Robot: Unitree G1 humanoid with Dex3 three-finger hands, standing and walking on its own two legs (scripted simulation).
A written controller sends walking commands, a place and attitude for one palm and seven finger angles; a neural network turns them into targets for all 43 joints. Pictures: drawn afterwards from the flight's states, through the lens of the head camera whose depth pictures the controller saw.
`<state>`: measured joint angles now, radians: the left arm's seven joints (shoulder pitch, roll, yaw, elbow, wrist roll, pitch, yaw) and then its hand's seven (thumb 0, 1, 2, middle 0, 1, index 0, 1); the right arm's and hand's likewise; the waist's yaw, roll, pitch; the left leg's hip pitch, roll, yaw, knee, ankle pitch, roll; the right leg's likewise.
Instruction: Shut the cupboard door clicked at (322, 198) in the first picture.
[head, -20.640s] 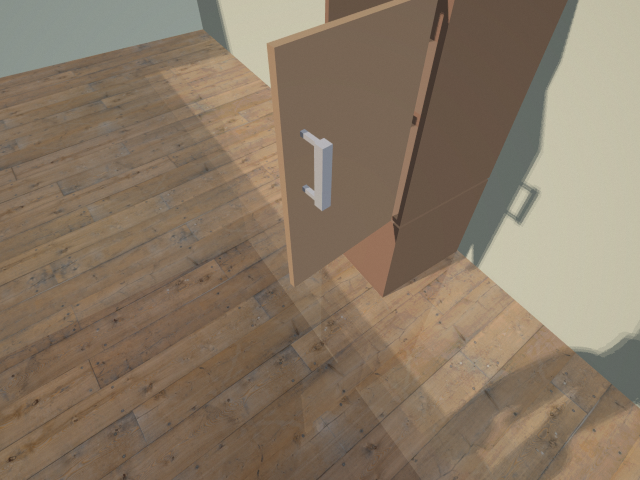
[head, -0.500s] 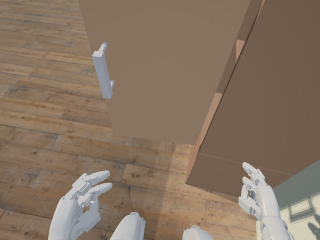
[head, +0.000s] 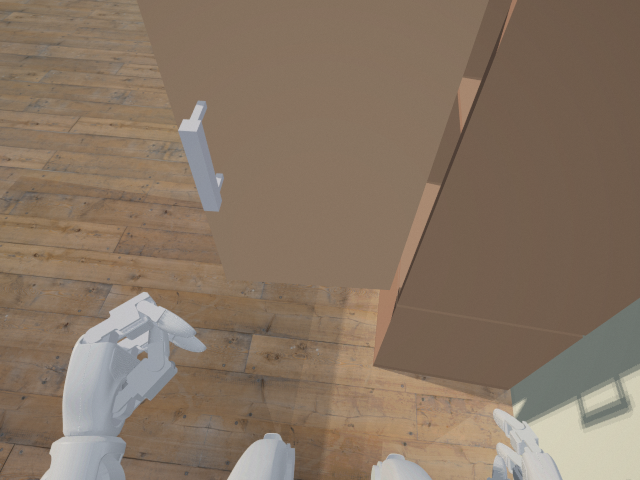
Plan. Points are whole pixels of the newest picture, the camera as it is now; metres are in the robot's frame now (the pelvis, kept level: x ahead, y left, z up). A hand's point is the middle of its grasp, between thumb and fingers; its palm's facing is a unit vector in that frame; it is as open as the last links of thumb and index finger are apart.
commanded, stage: raise the hand and make a fist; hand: left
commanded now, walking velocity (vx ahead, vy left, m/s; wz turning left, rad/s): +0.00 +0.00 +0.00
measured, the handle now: (206, 158) +0.50 +0.19 +0.11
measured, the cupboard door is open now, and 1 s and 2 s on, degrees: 96 96 96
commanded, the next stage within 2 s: bring the fist close to the handle in 0.92 s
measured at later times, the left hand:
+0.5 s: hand (181, 339) +0.24 +0.16 +0.10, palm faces -0.03 -1.00 -0.06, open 3.1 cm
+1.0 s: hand (171, 324) +0.25 +0.17 +0.12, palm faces +0.04 -1.00 -0.06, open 3.1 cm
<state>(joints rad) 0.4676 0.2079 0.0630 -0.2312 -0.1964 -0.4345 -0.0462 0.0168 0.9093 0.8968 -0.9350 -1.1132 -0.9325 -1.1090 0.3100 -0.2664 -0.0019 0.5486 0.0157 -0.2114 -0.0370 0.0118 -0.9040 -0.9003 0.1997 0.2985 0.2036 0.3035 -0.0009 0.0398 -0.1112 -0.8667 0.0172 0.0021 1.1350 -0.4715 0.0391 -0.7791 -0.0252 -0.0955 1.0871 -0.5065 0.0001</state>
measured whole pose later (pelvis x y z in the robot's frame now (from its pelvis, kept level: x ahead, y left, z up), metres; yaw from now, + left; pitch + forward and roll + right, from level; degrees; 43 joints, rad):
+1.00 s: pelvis +0.02 -0.03 +0.03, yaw +0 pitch +8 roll -1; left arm 0.34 0.24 0.17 -0.07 -0.30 -0.32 -0.23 0.01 0.91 0.90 -1.30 -1.50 -1.30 -1.50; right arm 0.27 -0.25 0.02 0.55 0.04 -0.21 -0.05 0.01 -0.91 -0.90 0.20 0.30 0.20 0.30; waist 0.02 0.04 -0.09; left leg -0.65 0.02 0.00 0.94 -0.42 0.00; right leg -0.58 -0.01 -0.10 0.91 -0.47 -0.03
